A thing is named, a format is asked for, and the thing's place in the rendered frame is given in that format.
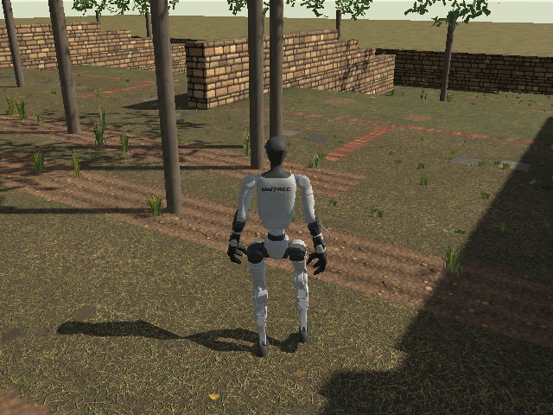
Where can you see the robot left forearm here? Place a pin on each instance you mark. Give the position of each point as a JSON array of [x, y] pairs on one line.
[[237, 229]]

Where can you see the robot right hand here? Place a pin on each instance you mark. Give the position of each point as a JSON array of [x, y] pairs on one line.
[[321, 262]]

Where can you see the robot left hand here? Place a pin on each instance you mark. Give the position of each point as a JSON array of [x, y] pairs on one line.
[[236, 250]]

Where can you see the left robot upper arm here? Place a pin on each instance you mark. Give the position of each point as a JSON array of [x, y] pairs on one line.
[[244, 199]]

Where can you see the right robot upper arm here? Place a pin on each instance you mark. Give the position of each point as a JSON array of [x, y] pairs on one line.
[[307, 196]]

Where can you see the left robot shin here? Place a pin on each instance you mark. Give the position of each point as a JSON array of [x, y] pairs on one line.
[[260, 313]]

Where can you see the left robot foot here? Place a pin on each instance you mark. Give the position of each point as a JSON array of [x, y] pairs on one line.
[[263, 349]]

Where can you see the robot right forearm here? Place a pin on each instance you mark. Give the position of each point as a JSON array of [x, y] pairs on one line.
[[316, 235]]

